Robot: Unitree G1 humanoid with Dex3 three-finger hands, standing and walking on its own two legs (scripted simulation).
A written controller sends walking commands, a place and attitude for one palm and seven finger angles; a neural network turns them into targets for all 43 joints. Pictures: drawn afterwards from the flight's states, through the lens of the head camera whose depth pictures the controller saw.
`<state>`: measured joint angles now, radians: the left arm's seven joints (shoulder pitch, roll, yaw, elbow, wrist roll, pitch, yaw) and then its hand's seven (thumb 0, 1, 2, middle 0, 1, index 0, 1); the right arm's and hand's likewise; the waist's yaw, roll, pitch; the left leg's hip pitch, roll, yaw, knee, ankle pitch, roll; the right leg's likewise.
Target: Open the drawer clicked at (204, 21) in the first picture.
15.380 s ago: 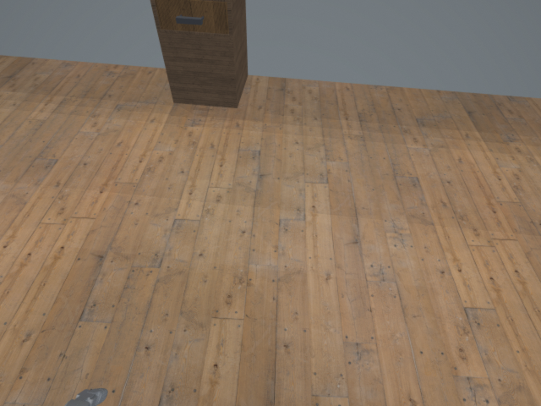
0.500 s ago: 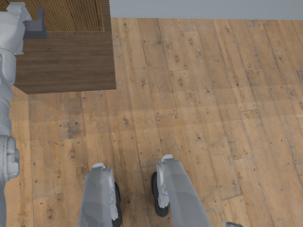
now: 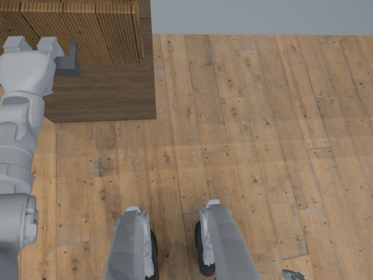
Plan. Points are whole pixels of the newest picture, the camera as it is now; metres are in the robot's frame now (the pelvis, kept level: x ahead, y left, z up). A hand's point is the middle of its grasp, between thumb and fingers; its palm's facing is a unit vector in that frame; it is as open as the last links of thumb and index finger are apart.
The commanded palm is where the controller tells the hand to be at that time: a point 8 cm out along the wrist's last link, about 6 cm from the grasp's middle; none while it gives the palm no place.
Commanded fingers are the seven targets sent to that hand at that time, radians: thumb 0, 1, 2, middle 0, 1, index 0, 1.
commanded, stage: pull the drawer open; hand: left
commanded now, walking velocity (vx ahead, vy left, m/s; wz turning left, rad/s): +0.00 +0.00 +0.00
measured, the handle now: (41, 56) +0.56 +0.28 -0.03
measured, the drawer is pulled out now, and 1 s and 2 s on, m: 0.02 0.10 0.15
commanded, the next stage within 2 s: none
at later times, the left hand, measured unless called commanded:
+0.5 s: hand (43, 102) +0.47 +0.28 -0.05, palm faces -0.06 -0.04 -1.00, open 6.1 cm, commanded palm +0.44 +0.26 +0.00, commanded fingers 0.00 0.90 0.90 -0.40 -1.35 -0.40 -1.35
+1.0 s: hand (41, 119) +0.43 +0.27 -0.05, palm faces -0.06 -0.04 -1.00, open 6.1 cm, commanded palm +0.41 +0.26 +0.00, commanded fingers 0.00 0.90 0.90 -0.40 -1.35 -0.40 -1.35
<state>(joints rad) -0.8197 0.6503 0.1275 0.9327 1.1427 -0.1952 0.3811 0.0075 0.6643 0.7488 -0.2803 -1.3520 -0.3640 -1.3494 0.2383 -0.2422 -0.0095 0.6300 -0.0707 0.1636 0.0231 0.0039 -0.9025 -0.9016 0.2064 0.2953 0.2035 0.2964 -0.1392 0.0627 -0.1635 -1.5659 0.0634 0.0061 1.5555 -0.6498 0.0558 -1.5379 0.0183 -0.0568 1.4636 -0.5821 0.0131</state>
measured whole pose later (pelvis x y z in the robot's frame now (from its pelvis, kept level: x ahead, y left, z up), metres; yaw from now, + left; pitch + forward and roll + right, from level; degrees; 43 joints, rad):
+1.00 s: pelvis +0.00 -0.01 +0.01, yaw +1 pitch +34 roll -4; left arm -0.56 0.54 0.12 0.84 1.14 -0.22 0.50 0.01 0.66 0.76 -0.28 -1.35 -0.37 -1.35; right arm 0.20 -0.25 -0.05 0.66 -0.07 0.17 0.02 0.01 -0.90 -0.90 0.21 0.30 0.20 0.30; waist -0.08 0.06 -0.19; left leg -1.47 0.05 0.03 1.50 -0.64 0.05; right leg -1.46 0.01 -0.04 1.44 -0.58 0.01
